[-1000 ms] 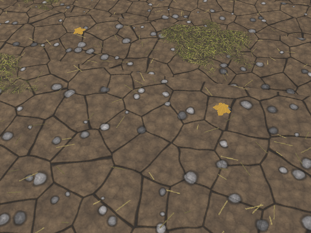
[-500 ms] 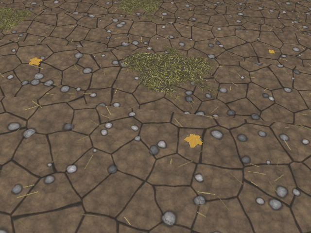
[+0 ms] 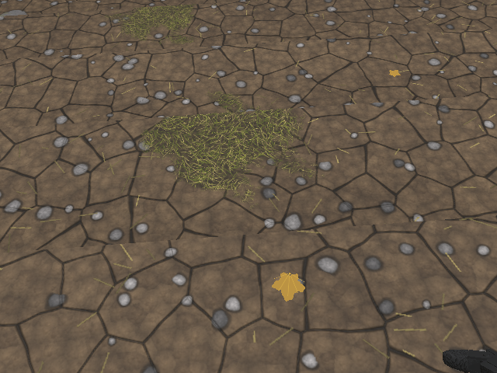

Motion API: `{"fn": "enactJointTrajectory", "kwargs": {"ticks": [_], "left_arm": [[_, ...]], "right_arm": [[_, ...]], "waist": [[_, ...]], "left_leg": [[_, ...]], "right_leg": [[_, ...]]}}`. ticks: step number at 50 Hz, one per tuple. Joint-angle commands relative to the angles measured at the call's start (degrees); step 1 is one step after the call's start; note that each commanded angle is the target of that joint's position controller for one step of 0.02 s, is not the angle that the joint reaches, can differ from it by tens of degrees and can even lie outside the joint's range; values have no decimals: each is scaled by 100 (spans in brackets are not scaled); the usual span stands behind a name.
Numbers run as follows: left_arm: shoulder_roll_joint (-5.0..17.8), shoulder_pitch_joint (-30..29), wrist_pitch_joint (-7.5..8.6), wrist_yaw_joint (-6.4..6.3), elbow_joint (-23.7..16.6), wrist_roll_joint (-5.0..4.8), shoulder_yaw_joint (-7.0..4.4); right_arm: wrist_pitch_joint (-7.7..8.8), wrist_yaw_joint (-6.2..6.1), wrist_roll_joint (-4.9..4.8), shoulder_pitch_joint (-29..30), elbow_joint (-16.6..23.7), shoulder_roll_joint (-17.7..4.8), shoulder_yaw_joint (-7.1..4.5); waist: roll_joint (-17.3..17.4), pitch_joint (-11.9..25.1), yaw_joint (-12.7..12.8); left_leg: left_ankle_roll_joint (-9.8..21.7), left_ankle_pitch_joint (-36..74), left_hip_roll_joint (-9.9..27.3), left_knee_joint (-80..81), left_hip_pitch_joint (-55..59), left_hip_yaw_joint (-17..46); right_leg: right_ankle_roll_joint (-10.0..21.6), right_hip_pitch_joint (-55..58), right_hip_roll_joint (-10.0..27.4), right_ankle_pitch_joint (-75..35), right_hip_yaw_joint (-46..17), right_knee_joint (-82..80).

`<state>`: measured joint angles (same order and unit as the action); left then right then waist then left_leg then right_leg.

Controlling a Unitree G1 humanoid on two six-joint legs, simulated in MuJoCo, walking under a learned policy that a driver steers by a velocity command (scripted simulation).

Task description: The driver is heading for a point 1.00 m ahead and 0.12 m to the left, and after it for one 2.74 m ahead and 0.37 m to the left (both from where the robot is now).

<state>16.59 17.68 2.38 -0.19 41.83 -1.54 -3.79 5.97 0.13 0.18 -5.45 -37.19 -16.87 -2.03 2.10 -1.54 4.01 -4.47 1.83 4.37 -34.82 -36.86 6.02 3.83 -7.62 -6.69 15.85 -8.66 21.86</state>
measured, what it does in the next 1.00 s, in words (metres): walks ahead: left foot, then right foot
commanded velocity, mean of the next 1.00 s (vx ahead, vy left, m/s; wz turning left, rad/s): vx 0.50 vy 0.00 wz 0.05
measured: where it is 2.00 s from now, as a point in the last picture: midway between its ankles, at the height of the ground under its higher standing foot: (253, 224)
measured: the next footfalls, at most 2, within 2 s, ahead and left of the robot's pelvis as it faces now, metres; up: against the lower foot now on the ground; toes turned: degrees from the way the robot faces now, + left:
left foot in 0.10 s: +0.24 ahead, +0.15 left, +0.00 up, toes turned -7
right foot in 0.56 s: +0.45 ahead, -0.14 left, +0.00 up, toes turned -9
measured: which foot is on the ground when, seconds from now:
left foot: up 0.00-0.08, down 0.10-0.58, up 0.60-1.00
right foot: down 0.00-0.10, up 0.12-0.54, down 0.56-1.00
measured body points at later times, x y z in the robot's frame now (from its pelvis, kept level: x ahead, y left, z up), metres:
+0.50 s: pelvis +0.28 +0.02 +0.00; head +0.30 +0.02 +0.45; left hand +0.53 +0.18 -0.09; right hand +0.23 -0.22 -0.13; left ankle +0.21 +0.15 -0.74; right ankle +0.41 -0.13 -0.71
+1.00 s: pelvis +0.55 -0.01 -0.01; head +0.56 -0.01 +0.44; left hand +0.48 +0.22 -0.15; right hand +0.79 -0.19 -0.10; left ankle +0.71 +0.13 -0.70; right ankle +0.42 -0.13 -0.74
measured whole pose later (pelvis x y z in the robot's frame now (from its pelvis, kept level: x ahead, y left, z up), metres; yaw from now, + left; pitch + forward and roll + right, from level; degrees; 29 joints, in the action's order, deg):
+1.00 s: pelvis +0.55 -0.01 -0.01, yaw +6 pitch +3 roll -2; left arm 11.8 28.0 5.7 1.2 53.7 5.8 -0.1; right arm 4.1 5.8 3.6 -3.1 -45.3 -12.6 -0.3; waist 1.5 3.1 4.8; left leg 4.4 1.5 3.6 -40.3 -39.8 -0.7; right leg -1.7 5.4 1.3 19.1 15.3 11.7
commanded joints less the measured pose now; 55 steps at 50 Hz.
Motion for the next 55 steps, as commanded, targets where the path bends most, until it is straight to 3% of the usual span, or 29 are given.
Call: {"fn": "enactJointTrajectory", "kwargs": {"ticks": [1,3,4,5,6,7,8,9,10,11,13,15,18,25,27,28,29,30,31,32,33,35,36,42,47,49,52,54,55], "left_arm": [[935,55,23,-62,-265,-46,-263],[888,-12,-11,-56,-288,-3,-266],[688,34,-11,-39,-286,34,-199],[288,165,8,-2,-332,114,-50],[-132,1121,83,9,-393,-20,73],[370,1113,99,-4,-275,-130,19],[783,418,83,-16,-340,-116,-88],[372,-36,382,235,-140,752,100],[63,-115,453,282,-219,834,154],[-22,-257,467,351,-256,831,215],[71,-460,415,437,-287,668,166],[142,-491,372,422,-237,635,159],[-112,-756,294,456,-300,621,343],[193,-1739,314,326,-709,487,317],[303,-1714,370,287,-760,406,264],[522,-1302,419,250,-691,347,162],[911,-290,455,219,-488,390,45],[1056,1118,368,179,-207,370,52],[742,1787,355,103,67,519,48],[703,1287,390,73,143,460,38],[328,771,367,23,93,409,152],[-149,191,344,-34,9,405,311],[-192,-17,355,-62,-36,439,312],[138,245,432,-3,330,713,178],[219,646,464,126,795,683,228],[304,813,414,155,909,768,229],[626,884,360,95,1028,667,124],[767,893,393,63,1041,747,110],[320,1294,455,91,1026,950,249]], "right_arm": [[122,48,-86,258,443,-637,-202],[160,58,-89,-116,375,-749,-289],[181,35,-52,-631,252,-852,-366],[204,0,67,-1342,204,-1099,-431],[139,23,166,-1890,-24,-1636,-562],[110,91,11,-2086,-126,-1230,-507],[101,80,-27,-1774,-59,-824,-393],[141,0,254,-1525,70,160,117],[111,-40,256,-1562,-54,278,161],[86,-96,227,-1485,-30,298,172],[82,-109,187,-1386,-59,55,87],[118,-46,245,-1355,-80,-188,-13],[132,142,342,-1210,-132,-418,-79],[96,336,300,-1959,-786,-495,-81],[67,341,284,-1905,-920,-601,-91],[92,351,332,-1777,-929,-610,-91],[152,360,387,-1847,-855,-226,20],[247,409,497,-2685,-772,440,255],[246,483,317,-1656,-782,-4,101],[248,400,233,-1105,-744,-60,47],[228,296,290,-1073,-810,-91,26],[150,301,499,-1074,-823,138,128],[89,346,498,-1052,-828,231,138],[-83,614,305,-249,-727,378,218],[-142,569,328,152,-587,70,96],[-143,538,346,432,-473,44,52],[-63,460,290,512,-353,-133,-78],[111,351,116,-345,-518,-512,-255],[147,174,184,-1421,-759,-911,-441]], "waist": [[-755,188,-125],[-874,268,-381],[-832,533,-637],[-320,1244,-913],[1551,1988,-581],[1514,1857,-748],[808,1045,-923],[541,191,-1008],[656,264,-878],[435,346,-827],[378,495,-683],[280,440,-605],[59,231,-594],[152,46,-865],[146,115,-644],[87,416,-360],[-593,1374,8],[-1855,3030,169],[-1018,1823,683],[-930,562,492],[-802,387,184],[-638,482,-277],[-651,539,-411],[-435,226,-355],[-592,-65,-341],[-617,-159,-269],[-661,-257,-381],[-647,265,-784],[74,1275,-890]], "left_leg": [[91,64,-271,482,1150,-67],[314,-432,-304,635,1642,-137],[491,-495,-273,775,2356,-241],[839,-899,519,757,3582,487],[1844,-2099,1797,1287,5430,3120],[1981,-3762,1991,1812,5450,4324],[1737,-3783,1710,1906,4826,3519],[1783,-3954,1166,2053,3935,2791],[1747,-3085,1028,2162,3769,2104],[1711,-2283,952,2224,3541,1722],[1792,-1582,851,2444,3188,1261],[1888,-1298,792,2596,2891,793],[1969,-778,716,2728,2155,242],[1854,-170,954,2100,3186,412],[1664,448,787,1727,2885,323],[1427,1065,510,1177,2407,134],[954,647,-120,-399,1517,-345],[541,-2904,-996,-2110,-133,-557],[699,-3207,-717,-3224,-1215,-56],[863,-2592,-373,-3708,-1608,-49],[917,-2178,-105,-3672,-1342,-211],[917,-1696,173,-3327,-530,-109],[890,-1743,221,-3113,-359,-125],[760,-150,220,-1253,-461,-478],[872,468,55,-481,-357,-489],[915,-102,-83,-711,-29,-701],[1058,-1067,-427,-292,366,-1012],[1383,-494,-1022,-100,2261,-1300],[2027,711,-788,-719,4511,-494]], "right_leg": [[748,-514,1350,-611,-1213,-243],[599,-350,1394,-710,-1452,234],[439,-381,1178,-984,-1276,778],[228,-776,829,-521,-849,2221],[-194,-2655,-37,1477,-65,4296],[-253,-3583,281,1689,-177,5194],[-249,-3818,505,1151,-187,5459],[-279,-4408,473,410,60,5792],[-193,-4299,692,24,81,5313],[-165,-4042,860,-154,163,4990],[-267,-3610,968,5,293,4403],[-446,-3366,1043,-87,526,3644],[-439,-2601,1113,-977,808,2312],[-45,-2453,887,-1391,865,1024],[164,-1396,710,-1581,1113,689],[363,-306,690,-1721,1096,866],[1068,1553,1430,-2717,445,1179],[2436,4210,3239,-2458,-2292,383],[1734,3389,3115,-531,-2805,-359],[1207,2020,2880,648,-1962,-627],[1081,1199,2740,586,-1401,-830],[1044,394,2549,-851,-545,-1091],[1033,294,2496,-1111,-229,-1268],[943,123,2295,-2459,1343,-1677],[675,576,2345,-2729,1875,-1399],[584,566,2350,-2570,2062,-1250],[486,1146,2493,-3711,2261,-632],[216,577,2167,-4969,2611,879],[-260,-901,1856,-3632,2588,2640]]}}
Keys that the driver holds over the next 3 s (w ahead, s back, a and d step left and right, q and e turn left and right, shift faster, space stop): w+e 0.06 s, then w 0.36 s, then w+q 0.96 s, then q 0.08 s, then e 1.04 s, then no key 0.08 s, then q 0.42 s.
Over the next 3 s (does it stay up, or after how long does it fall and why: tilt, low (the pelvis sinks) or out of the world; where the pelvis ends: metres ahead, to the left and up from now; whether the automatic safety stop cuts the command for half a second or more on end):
stays up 1.09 0.04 -0.17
